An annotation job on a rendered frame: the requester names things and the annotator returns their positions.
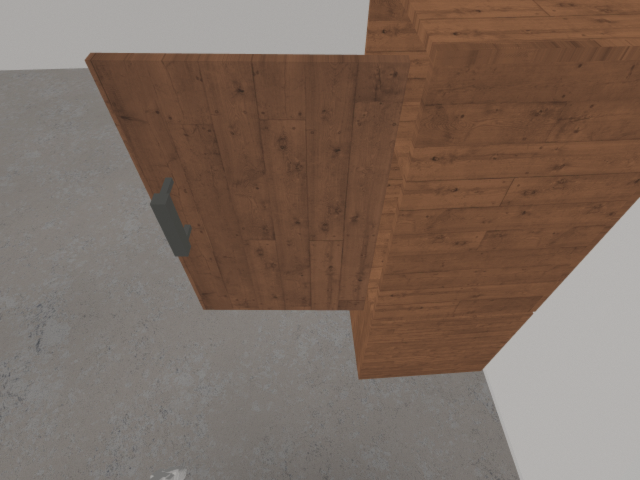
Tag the handle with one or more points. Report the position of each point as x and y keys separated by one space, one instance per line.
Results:
x=167 y=216

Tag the cupboard door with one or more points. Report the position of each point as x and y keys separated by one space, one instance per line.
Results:
x=280 y=164

